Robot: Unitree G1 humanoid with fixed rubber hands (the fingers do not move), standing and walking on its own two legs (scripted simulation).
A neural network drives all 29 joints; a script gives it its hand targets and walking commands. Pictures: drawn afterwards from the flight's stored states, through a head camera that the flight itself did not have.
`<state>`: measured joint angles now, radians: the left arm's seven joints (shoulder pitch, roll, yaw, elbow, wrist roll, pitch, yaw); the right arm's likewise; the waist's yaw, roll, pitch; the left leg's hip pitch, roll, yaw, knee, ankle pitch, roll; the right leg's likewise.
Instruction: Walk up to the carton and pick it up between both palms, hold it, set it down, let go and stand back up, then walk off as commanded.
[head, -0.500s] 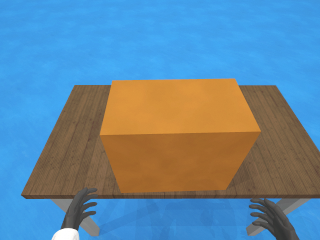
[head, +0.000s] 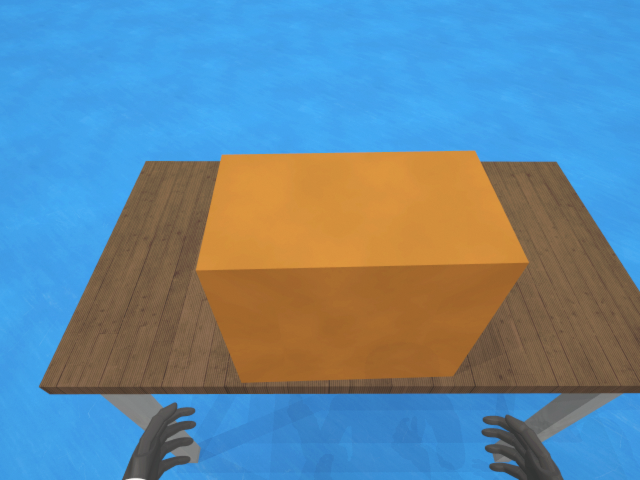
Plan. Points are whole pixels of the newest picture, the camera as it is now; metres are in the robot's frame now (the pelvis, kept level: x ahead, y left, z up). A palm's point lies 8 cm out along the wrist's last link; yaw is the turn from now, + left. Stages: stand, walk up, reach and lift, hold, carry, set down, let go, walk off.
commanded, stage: set down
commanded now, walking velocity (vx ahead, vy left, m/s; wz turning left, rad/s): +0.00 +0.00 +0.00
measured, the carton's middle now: (348, 276) +0.39 +0.00 +0.03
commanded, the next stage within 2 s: let go in 0.68 s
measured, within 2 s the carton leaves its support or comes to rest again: neither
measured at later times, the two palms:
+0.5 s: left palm out of the picture +0.14 +0.24 -0.08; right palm out of the picture +0.15 -0.22 -0.08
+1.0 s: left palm out of the picture +0.15 +0.24 -0.09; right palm out of the picture +0.16 -0.22 -0.09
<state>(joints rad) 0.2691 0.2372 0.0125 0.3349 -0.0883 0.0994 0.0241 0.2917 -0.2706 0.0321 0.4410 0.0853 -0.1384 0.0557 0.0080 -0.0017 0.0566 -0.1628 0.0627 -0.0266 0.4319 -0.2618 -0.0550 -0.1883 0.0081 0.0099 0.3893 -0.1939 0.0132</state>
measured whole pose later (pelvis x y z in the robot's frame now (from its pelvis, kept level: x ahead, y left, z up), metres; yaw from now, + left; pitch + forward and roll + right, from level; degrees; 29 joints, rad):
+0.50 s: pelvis +0.01 +0.00 +0.00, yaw +0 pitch +0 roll -1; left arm 0.27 0.24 0.01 0.43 -0.06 0.11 0.00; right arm 0.21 -0.21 0.03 0.66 0.00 -0.21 0.01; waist 0.01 0.00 0.07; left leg -0.16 0.06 -0.03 0.43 -0.27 -0.05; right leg -0.19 0.01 0.01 0.39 -0.20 0.01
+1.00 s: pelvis +0.01 +0.00 +0.00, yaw +0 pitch +0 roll -1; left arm 0.27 0.24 -0.01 0.44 -0.04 0.11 0.01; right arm 0.16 -0.21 0.03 0.76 0.00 -0.25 0.01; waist 0.01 0.00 0.08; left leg -0.16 0.06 -0.03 0.43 -0.28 -0.05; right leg -0.18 0.01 0.01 0.39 -0.21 0.01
